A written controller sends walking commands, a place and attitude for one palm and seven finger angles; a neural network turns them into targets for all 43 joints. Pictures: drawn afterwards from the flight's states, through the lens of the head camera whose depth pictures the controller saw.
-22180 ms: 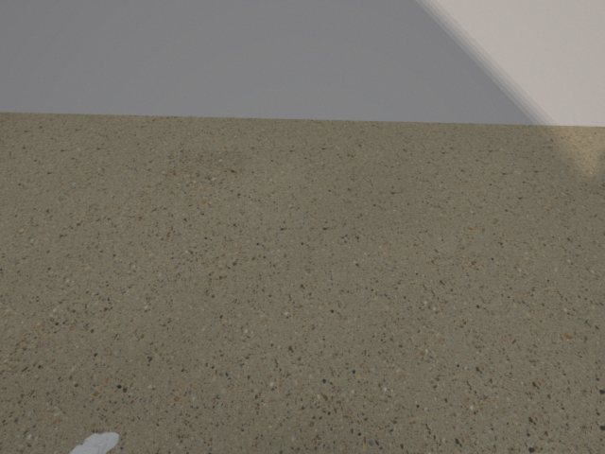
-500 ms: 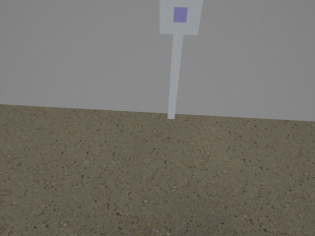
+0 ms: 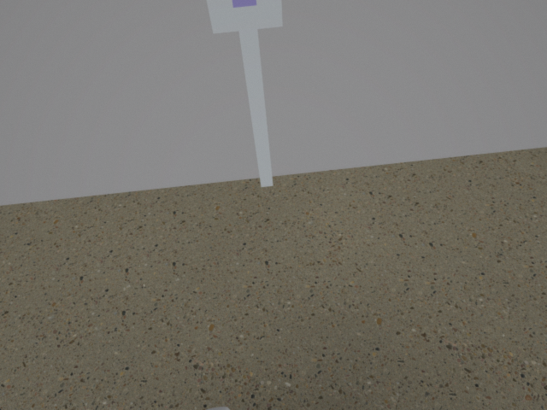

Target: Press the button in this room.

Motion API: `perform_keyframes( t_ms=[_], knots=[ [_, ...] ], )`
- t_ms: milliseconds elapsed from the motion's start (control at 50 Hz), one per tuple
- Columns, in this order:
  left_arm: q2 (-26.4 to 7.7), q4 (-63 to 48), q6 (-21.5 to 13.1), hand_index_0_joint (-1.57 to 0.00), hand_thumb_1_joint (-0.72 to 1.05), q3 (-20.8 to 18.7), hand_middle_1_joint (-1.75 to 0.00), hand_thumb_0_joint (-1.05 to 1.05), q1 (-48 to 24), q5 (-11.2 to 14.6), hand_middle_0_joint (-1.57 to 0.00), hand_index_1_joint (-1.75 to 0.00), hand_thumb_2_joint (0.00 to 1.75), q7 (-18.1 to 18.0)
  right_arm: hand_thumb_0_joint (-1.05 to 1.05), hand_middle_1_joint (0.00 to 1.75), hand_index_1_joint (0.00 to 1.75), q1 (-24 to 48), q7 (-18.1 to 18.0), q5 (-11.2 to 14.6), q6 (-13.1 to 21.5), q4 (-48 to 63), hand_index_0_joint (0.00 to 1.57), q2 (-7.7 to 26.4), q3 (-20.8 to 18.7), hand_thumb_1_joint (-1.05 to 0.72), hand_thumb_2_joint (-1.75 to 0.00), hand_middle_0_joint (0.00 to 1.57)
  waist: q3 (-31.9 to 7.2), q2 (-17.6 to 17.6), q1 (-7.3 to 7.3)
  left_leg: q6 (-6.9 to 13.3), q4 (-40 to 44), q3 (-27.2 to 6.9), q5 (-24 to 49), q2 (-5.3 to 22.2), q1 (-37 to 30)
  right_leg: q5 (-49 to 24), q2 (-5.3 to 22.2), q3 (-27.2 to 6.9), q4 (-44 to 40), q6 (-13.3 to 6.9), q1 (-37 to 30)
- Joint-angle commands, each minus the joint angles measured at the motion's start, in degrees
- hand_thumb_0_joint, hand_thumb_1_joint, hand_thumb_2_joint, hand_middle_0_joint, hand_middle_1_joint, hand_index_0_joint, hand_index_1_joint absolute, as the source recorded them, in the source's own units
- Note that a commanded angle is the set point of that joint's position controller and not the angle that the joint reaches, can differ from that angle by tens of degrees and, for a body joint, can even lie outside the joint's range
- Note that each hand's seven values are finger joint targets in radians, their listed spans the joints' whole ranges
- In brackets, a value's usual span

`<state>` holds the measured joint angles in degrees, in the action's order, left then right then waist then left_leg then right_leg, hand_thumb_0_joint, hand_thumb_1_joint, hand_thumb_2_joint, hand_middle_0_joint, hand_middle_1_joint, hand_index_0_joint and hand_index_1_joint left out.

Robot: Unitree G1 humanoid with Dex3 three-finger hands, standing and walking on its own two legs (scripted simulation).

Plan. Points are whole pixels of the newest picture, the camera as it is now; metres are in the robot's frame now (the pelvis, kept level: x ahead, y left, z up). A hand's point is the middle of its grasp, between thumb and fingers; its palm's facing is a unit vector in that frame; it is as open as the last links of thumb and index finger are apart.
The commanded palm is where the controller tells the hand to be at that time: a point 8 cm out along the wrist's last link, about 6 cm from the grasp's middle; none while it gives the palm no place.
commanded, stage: walk to a spot facing it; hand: left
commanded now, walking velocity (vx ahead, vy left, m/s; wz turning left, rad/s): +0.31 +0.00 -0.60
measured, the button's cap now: out of the picture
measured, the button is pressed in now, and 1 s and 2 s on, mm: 0 0 0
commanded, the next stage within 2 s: none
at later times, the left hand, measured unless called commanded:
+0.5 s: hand out of the picture +0.12 +0.22 -0.14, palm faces -0.12 -0.97 -0.21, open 7.4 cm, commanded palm none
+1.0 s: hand (284, 193) +0.59 +0.04 -0.13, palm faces -0.61 -0.76 -0.22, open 7.4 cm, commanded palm none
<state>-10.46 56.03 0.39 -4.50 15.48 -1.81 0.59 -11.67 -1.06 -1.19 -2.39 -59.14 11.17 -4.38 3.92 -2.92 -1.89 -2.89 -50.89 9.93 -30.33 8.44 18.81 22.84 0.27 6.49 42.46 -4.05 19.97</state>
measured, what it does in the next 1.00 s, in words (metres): walks ahead, turning right: left foot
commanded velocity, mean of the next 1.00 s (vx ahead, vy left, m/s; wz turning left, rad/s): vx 0.20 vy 0.00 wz -0.57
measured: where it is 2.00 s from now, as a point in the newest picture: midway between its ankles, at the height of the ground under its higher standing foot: (301, 348)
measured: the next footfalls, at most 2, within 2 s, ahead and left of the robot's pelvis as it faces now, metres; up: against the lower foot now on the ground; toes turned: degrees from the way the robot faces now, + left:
left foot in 0.52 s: +0.32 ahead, +0.12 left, +0.00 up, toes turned -12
right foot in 1.02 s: +0.38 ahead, -0.16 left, +0.00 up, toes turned -42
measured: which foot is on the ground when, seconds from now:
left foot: up 0.00-0.50, down 0.52-1.00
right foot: down 0.00-0.54, up 0.56-1.00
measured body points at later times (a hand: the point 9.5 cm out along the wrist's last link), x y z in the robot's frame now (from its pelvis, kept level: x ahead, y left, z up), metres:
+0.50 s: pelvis +0.16 +0.03 +0.02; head +0.22 +0.02 +0.46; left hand +0.13 +0.27 -0.13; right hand +0.29 -0.23 -0.11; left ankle +0.27 +0.13 -0.70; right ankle +0.00 -0.06 -0.71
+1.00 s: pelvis +0.33 -0.01 +0.01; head +0.38 -0.05 +0.46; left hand +0.62 +0.08 -0.11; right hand +0.12 -0.16 -0.13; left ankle +0.28 +0.13 -0.71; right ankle +0.35 -0.14 -0.70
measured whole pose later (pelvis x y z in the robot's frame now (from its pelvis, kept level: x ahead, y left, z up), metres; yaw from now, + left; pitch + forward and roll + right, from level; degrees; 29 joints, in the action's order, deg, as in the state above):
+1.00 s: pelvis +0.33 -0.01 +0.01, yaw -34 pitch +1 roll +0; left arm -14.0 49.3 1.7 -4.6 -1.0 -1.9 2.4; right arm -24.0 -1.1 -1.2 1.2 -60.5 11.0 -3.6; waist 7.4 0.4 4.4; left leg -1.8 -30.4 21.1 -25.9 7.3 3.3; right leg 12.8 2.6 7.5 41.2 0.3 29.2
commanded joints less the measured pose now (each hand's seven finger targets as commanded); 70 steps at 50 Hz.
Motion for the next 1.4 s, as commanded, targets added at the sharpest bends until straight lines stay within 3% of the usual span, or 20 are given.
perform_keyframes(
  t_ms=[0,120,360,420,460,480,500,520,600,680,900,960,980,1000,1020,1040,1080,1140,1320,1380],
  knots=[
    [-10.39,-1.0,-2.16,-0.2,0.9,-1.73,-0.3,0.0,9.2,0.88,-0.2,-0.3,0.9,-1.42,0.0,0.3,0.3,9.87,1.01,-0.24,3.28,10.05,0.2,6.02,-0.44,-0.9,-0.9,0.2,1.57,7.41,-2.33,0.34,-20.52,-10.81,7.07,-1.01,25.11,2.16,19.48,-37.92,-31.22,-7.43,-14.67],
    [-8.98,-1.1,-3.96,-0.2,0.9,-0.68,-0.3,0.0,9.3,0.96,-0.2,-0.3,0.9,-0.66,0.0,0.3,0.3,7.22,1.73,-0.51,3.01,8.77,0.2,5.17,-0.31,-0.9,-0.9,0.2,-1.68,7.24,-0.25,-1.9,-14.73,-9.95,17.5,-2.05,20.8,-19.22,11.73,-23.03,-28.23,-4.41,-17.13],
    [-9.27,1.23,-4.04,-0.2,0.9,-0.15,-0.3,0.0,14.6,0.4,-0.2,-0.3,0.9,-1.62,0.0,0.3,0.3,20.15,2.15,0.17,4.24,15.03,0.2,4.47,1.16,-0.9,-0.9,0.2,0.34,10.0,-3.73,-1.34,1.82,-7.54,15.87,-4.29,22.24,-39.04,11.27,-24.63,-24.59,-6.74,-24.66],
    [-11.02,0.48,-3.61,-0.2,0.9,-0.76,-0.3,0.0,10.89,0.31,-0.2,-0.3,0.9,-1.86,0.0,0.3,0.3,17.49,2.11,0.56,5.04,14.94,0.2,4.79,1.2,-0.9,-0.9,0.2,-1.31,11.68,-2.06,0.05,12.2,-7.26,13.49,-5.56,11.71,-42.02,10.89,-24.15,-21.09,-5.6,-22.05],
    [-12.01,-0.44,-3.78,-0.2,0.9,-1.26,-0.3,0.0,6.53,0.97,-0.2,-0.3,0.9,-1.6,0.0,0.3,0.3,5.25,0.97,0.44,5.7,11.13,0.2,7.0,0.45,-0.9,-0.9,0.2,-6.03,8.84,4.08,1.1,22.19,-5.69,21.34,-8.12,-7.82,-45.49,6.98,-20.96,-11.13,-2.9,-14.12],
    [-10.72,-0.89,-3.93,-0.2,0.9,-1.28,-0.3,0.0,5.95,1.4,-0.2,-0.3,0.9,-1.28,0.0,0.3,0.3,-4.36,0.1,0.22,6.07,8.27,0.2,10.72,-0.48,-0.9,-0.9,0.2,-11.65,4.68,7.63,2.11,23.55,-9.12,24.64,-3.28,-24.7,-36.81,4.09,-19.07,-1.2,-1.04,-5.02],
    [-7.46,-1.58,-3.85,-0.2,0.9,-1.01,-0.3,0.0,7.58,2.12,-0.2,-0.3,0.9,-0.51,0.0,0.3,0.3,-12.58,-0.16,-0.59,6.34,6.43,0.2,17.49,-2.18,-0.9,-0.9,0.2,-17.97,-11.99,9.55,7.48,24.17,-28.44,28.02,13.91,-37.35,-4.45,-3.58,-12.01,17.94,1.62,8.38],
    [-6.11,-3.06,-4.27,-0.2,0.9,-0.61,-0.3,0.0,7.21,1.86,-0.2,-0.3,0.9,-0.19,0.0,0.3,0.3,-14.65,0.14,-0.27,5.7,6.12,0.2,18.34,-1.62,-0.9,-0.9,0.2,-17.01,-13.29,8.29,11.71,29.59,-37.35,28.76,21.98,-34.76,11.84,-3.81,-10.39,29.37,2.26,14.81],
    [-5.68,-3.37,-1.89,-0.2,0.9,-1.01,-0.3,0.0,0.22,0.12,-0.2,-0.3,0.9,1.77,0.0,0.3,0.3,-2.2,0.16,-0.19,6.36,7.78,0.2,6.86,0.97,-0.9,-0.9,0.2,0.38,-4.54,2.31,8.79,38.52,-22.29,10.59,14.24,-7.41,-1.55,5.45,-8.05,34.02,3.4,15.55],
    [-3.55,-4.3,0.37,-0.2,0.9,-0.94,-0.3,0.0,-0.14,-0.06,-0.2,-0.3,0.9,2.17,0.0,0.3,0.3,-3.95,-0.3,0.13,7.52,6.24,0.2,5.78,0.86,-0.9,-0.9,0.2,-1.9,-3.42,0.59,8.65,37.36,-8.49,28.85,11.28,-9.17,-8.85,6.71,-6.51,30.64,5.53,17.28],
    [-3.82,-9.73,0.97,-0.2,0.9,0.01,-0.3,0.0,-15.48,0.22,-0.2,-0.3,0.9,1.89,0.0,0.3,0.3,-11.79,-0.26,-0.26,5.51,2.47,0.2,8.65,-0.89,-0.9,-0.9,0.2,-0.53,-5.91,4.23,7.93,27.37,3.45,57.9,11.35,-18.05,-9.98,2.48,1.51,2.2,4.71,11.79],
    [-6.53,-8.51,-0.13,-0.2,0.9,-0.6,-0.3,0.0,-8.12,0.04,-0.2,-0.3,0.9,1.47,0.0,0.3,0.3,-11.32,-0.2,0.12,4.96,3.42,0.2,10.71,-1.39,-0.9,-0.9,0.2,-6.09,-5.31,0.18,5.53,12.81,5.78,66.02,10.86,-18.66,-10.86,-0.52,2.93,-8.26,2.79,-1.51],
    [-9.84,-6.52,-1.13,-0.2,0.9,-1.37,-0.3,0.0,-0.95,-0.1,-0.2,-0.3,0.9,1.04,0.0,0.3,0.3,-11.43,0.2,0.62,4.79,4.32,0.2,10.67,-1.24,-0.9,-0.9,0.2,-11.35,-1.45,-3.44,2.78,-0.33,6.06,58.29,9.68,-10.31,-21.66,1.84,0.18,-15.02,1.33,-17.34],
    [-17.25,-4.83,-2.11,-0.2,0.9,-2.29,-0.3,0.0,5.78,-0.04,-0.2,-0.3,0.9,0.09,0.0,0.3,0.3,-11.87,0.71,1.52,4.41,6.59,0.2,7.16,-0.24,-0.9,-0.9,0.2,-18.19,12.52,-5.59,-0.88,-18.67,5.64,11.26,0.86,10.68,-56.98,18.51,-22.26,-11.49,-5.72,-36.44],
    [-20.0,-3.4,-1.72,-0.2,0.9,-2.78,-0.3,0.0,7.76,1.82,-0.2,-0.3,0.9,-0.78,0.0,0.3,0.3,-8.54,-0.12,1.47,4.09,8.43,0.2,6.64,0.07,-0.9,-0.9,0.2,-20.75,11.85,-5.64,-2.15,-30.08,-1.79,-8.67,-2.96,17.14,-83.08,26.39,-27.16,-9.51,-12.15,-38.18],
    [-19.18,-5.16,-1.45,-0.2,0.9,-2.7,-0.3,0.0,5.72,1.97,-0.2,-0.3,0.9,-1.37,0.0,0.3,0.3,-6.84,-0.34,1.29,3.83,9.49,0.2,6.4,0.58,-0.9,-0.9,0.2,-22.18,13.1,-5.06,-1.98,-30.19,-9.56,-4.92,-1.41,17.58,-71.89,24.14,-26.77,-11.79,-11.81,-35.62],
    [-15.49,-7.56,-0.48,-0.2,0.9,-1.59,-0.3,0.0,-3.17,2.14,-0.2,-0.3,0.9,-1.95,0.0,0.3,0.3,-3.77,-0.32,0.61,2.73,9.06,0.2,7.84,0.22,-0.9,-0.9,0.2,-14.42,4.63,-1.35,-2.37,-26.67,-10.1,2.41,1.12,16.53,-52.08,19.19,-22.08,-15.33,-9.25,-24.29],
    [-13.15,-9.19,-0.32,-0.2,0.9,-0.98,-0.3,0.0,-10.31,1.05,-0.2,-0.3,0.9,-1.96,0.0,0.3,0.3,-6.58,-0.4,-0.01,0.48,7.62,0.2,6.14,0.66,-0.9,-0.9,0.2,-7.7,6.95,3.54,-3.07,-18.21,-8.31,5.8,0.42,8.95,-39.8,13.98,-16.22,-19.95,-5.8,-5.99],
    [-14.03,-9.36,0.56,-0.2,0.9,-2.33,-0.3,0.0,-7.61,0.26,-0.2,-0.3,0.9,-0.74,0.0,0.3,0.3,0.67,-0.14,0.8,1.73,12.19,0.2,5.56,0.57,-0.9,-0.9,0.2,-7.44,13.08,1.9,-1.7,4.85,-6.65,7.17,-5.55,1.75,-26.55,10.03,-23.82,-18.89,-5.8,-2.5],
    [-13.37,-9.87,1.2,-0.2,0.9,-2.4,-0.3,0.0,-8.69,0.89,-0.2,-0.3,0.9,-0.74,0.0,0.3,0.3,-2.73,-0.62,1.05,2.58,11.69,0.2,6.55,0.18,-0.9,-0.9,0.2,-9.09,11.75,4.32,-0.88,21.72,-6.77,14.66,-6.22,-9.14,-24.76,8.02,-24.85,-13.87,-2.12,0.46]
  ],
)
